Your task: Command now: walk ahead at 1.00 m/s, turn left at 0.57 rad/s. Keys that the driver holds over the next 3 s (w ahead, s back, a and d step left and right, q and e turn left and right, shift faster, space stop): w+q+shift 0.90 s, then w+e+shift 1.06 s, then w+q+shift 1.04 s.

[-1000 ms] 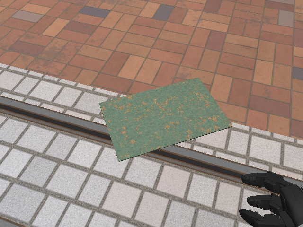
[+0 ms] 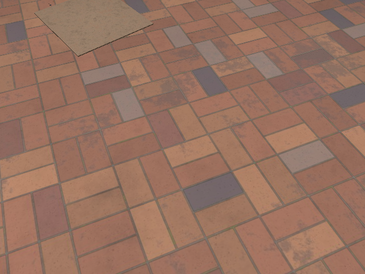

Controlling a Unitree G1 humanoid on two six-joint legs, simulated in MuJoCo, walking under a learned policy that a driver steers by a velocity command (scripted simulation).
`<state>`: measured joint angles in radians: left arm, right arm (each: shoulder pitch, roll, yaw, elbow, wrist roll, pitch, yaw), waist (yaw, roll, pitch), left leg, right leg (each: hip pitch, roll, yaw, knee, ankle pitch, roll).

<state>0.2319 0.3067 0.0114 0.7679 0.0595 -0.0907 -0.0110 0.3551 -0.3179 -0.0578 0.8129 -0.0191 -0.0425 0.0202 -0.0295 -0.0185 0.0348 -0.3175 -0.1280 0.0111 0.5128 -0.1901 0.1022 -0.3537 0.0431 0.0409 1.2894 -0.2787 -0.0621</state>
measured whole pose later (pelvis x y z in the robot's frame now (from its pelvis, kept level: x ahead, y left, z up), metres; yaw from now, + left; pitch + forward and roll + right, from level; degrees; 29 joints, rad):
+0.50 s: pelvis +0.48 +0.02 +0.01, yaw +25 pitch +2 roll -2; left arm 0.34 0.33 0.05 0.79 0.03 -0.10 0.01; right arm 0.18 -0.39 -0.08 0.73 -0.03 0.00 0.05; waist 0.03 0.06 0.00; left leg -0.63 0.03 0.02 1.24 -0.27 0.09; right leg -0.13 -0.02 -0.15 0.40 -0.30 0.02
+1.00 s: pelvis +0.87 +0.27 +0.00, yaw +51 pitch +1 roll +2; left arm 0.07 0.26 -0.02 0.59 0.05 -0.06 -0.02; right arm 0.45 -0.33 -0.06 0.84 0.00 -0.06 0.01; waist -0.06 0.00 0.04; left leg -0.01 -0.22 -0.13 0.32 -0.30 0.16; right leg -0.71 -0.16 0.06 0.79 -0.06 0.04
